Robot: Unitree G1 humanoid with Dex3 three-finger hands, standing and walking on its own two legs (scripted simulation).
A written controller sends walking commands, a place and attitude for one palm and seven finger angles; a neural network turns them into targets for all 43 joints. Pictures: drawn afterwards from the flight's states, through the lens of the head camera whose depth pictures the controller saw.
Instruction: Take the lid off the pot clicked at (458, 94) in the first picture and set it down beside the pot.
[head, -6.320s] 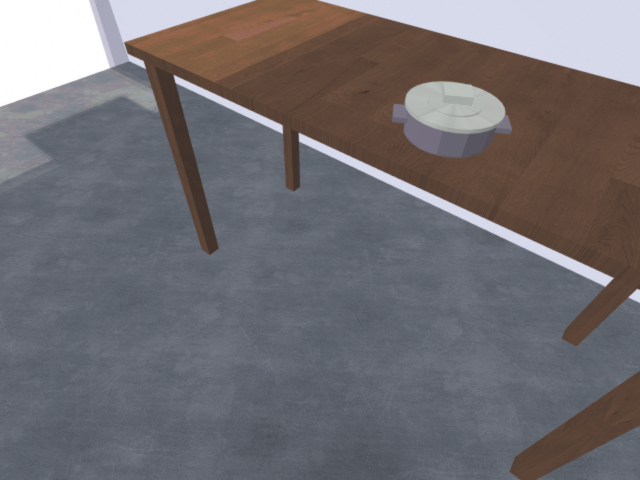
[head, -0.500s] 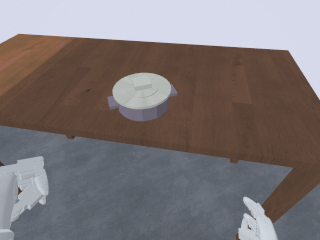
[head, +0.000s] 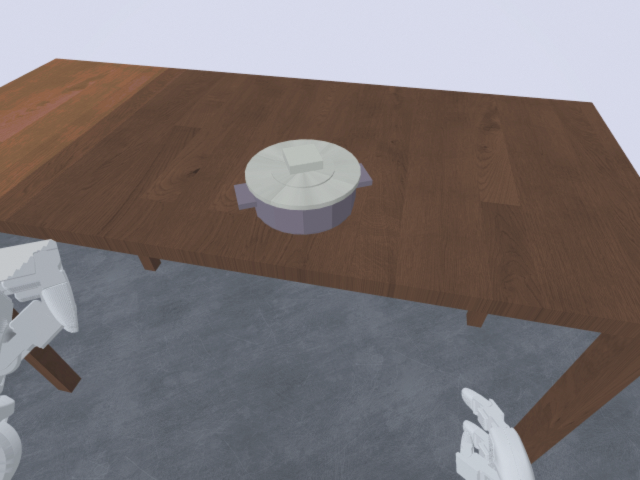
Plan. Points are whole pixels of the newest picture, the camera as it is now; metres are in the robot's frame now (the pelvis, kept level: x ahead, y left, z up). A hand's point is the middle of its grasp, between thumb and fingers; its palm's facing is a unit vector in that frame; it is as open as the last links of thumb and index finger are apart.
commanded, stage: reach forward and open the fingers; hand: left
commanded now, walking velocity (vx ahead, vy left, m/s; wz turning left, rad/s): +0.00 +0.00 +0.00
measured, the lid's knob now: (302, 158) +0.52 +0.11 +0.15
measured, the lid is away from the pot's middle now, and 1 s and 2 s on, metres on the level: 0.00 0.00 0.00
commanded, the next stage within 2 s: move the open hand above the knob in 1.10 s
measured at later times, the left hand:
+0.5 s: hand (78, 282) +0.22 +0.26 +0.20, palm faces +0.07 +0.03 -1.00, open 3.7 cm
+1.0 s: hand (118, 249) +0.26 +0.24 +0.21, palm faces -0.09 +0.04 -1.00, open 9.7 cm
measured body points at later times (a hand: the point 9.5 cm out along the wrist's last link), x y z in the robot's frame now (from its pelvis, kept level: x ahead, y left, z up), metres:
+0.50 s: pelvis -0.01 +0.01 +0.00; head +0.00 -0.05 +0.45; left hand +0.21 +0.26 +0.25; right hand +0.24 -0.19 -0.08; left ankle -0.01 +0.07 -0.74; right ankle +0.03 -0.11 -0.74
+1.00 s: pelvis -0.03 +0.00 +0.00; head -0.02 -0.06 +0.45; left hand +0.25 +0.24 +0.26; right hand +0.19 -0.23 -0.09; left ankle -0.01 +0.07 -0.74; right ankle +0.03 -0.11 -0.74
